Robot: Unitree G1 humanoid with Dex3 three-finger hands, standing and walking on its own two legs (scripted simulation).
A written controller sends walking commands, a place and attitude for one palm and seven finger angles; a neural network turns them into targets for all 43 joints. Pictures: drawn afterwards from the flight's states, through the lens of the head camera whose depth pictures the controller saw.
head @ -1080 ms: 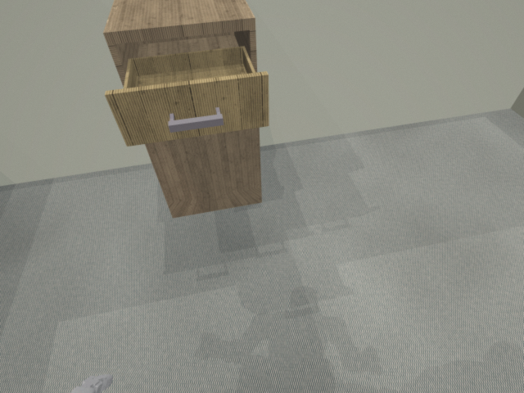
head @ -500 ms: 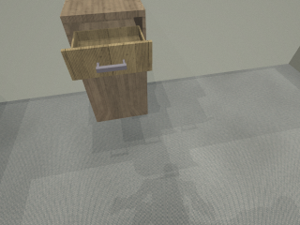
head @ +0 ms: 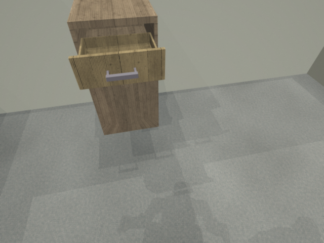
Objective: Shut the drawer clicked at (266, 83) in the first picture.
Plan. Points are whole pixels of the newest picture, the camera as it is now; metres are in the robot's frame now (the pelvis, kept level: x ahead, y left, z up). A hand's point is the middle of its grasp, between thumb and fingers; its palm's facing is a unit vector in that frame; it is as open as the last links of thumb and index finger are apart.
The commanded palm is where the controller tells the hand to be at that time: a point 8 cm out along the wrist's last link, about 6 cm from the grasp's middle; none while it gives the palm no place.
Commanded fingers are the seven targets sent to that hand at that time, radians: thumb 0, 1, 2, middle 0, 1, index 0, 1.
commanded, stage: look at it before walking up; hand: left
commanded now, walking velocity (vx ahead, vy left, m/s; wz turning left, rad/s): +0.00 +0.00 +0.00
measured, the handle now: (121, 73) +0.78 +0.23 -0.01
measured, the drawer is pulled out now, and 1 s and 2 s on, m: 0.30 0.30 0.30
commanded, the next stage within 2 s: walk to a spot facing it in 0.36 s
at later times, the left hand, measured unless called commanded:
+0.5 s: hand out of the picture +0.07 +0.25 -0.15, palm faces -0.01 -0.94 -0.33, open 7.4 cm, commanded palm none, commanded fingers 0.00 0.90 0.90 -0.20 -0.30 -0.20 -0.30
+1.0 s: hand (120, 242) +0.17 +0.14 -0.19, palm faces -0.16 -0.96 -0.23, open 7.4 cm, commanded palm none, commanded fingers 0.00 0.90 0.90 -0.20 -0.30 -0.20 -0.30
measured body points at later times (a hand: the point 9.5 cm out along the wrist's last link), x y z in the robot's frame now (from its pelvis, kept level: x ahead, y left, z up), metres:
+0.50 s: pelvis +0.01 +0.00 +0.00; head +0.01 +0.00 +0.45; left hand +0.08 +0.30 -0.13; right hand +0.08 -0.29 -0.14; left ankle +0.01 +0.13 -0.75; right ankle +0.01 -0.11 -0.75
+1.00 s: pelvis +0.09 -0.05 -0.03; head +0.11 -0.07 +0.42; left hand +0.18 +0.19 -0.17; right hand +0.01 -0.29 -0.19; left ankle +0.05 +0.11 -0.68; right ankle +0.11 -0.13 -0.75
